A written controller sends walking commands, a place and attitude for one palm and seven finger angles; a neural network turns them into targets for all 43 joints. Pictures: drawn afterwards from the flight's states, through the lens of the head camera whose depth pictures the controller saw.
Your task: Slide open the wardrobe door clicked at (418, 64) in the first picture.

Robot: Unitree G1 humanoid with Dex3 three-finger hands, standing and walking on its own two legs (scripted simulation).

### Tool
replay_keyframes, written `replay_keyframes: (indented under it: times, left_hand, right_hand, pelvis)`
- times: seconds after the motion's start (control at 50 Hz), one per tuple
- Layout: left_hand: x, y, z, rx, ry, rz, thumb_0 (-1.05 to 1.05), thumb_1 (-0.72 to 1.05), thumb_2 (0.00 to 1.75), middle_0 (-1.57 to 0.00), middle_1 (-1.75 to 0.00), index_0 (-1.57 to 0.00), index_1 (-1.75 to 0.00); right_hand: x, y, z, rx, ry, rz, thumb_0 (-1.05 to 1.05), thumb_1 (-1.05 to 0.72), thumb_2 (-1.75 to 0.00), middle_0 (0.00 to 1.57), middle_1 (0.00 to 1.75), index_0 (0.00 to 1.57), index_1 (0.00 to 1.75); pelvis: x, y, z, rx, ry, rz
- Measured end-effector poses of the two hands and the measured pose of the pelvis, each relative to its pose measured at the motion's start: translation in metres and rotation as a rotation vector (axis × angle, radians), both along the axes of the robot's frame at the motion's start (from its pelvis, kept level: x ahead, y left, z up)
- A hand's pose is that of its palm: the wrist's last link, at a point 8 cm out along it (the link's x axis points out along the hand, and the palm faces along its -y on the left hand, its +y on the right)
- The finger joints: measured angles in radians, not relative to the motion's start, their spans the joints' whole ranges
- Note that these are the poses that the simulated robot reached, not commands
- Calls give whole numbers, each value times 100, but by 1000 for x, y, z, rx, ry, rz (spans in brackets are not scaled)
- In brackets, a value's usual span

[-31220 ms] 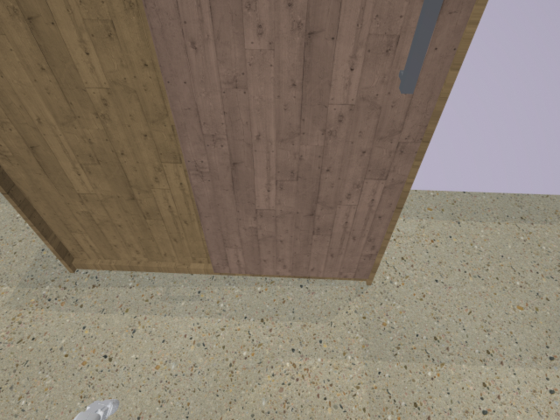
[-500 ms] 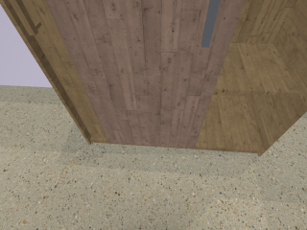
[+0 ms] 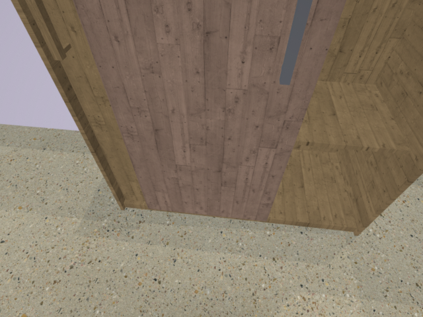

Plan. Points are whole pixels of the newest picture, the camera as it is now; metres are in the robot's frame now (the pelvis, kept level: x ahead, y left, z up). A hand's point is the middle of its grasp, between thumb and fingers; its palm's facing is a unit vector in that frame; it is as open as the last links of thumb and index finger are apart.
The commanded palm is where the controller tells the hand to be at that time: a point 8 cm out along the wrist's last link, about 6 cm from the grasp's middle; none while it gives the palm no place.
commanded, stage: let the arm hang, fingers relaxed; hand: right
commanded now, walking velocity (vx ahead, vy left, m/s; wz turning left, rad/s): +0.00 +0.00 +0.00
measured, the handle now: (295, 28) +0.66 -0.13 +0.24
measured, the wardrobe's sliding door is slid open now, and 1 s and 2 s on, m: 0.45 0.45 0.45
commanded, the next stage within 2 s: look to check the result in 0.10 s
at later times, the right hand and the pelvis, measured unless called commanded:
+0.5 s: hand out of the picture +0.00 -0.17 -0.18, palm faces -0.01 +0.99 -0.17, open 7.4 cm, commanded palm none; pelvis +0.01 -0.01 +0.00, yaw +0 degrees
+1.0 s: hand out of the picture +0.00 -0.17 -0.18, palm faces -0.01 +0.98 -0.18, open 7.4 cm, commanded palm none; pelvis +0.01 -0.01 +0.00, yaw +0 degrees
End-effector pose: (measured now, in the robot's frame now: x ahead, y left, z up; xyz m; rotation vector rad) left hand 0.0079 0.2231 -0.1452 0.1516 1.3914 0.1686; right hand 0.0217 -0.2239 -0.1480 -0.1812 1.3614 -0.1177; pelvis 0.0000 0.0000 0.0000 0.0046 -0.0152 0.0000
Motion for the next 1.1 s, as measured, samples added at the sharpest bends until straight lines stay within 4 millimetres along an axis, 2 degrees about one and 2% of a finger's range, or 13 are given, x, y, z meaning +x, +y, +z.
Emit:
replay_keyframes:
  times: [0.44,1.1]
  left_hand:
    - [-3,-9,0,-1,32,1,1,92,90,-20,-30,-20,-30]
    - [-6,-12,0,-6,36,4,1,91,90,-20,-30,-20,-30]
  right_hand:
    - [-25,4,-3,26,79,-28,0,-91,-90,19,30,20,30]
    - [-21,1,-2,20,68,-26,0,-91,-90,19,30,20,30]
  pelvis:
    - [5,-6,0,1,-2,-1]
    - [5,-7,0,-1,-3,-2]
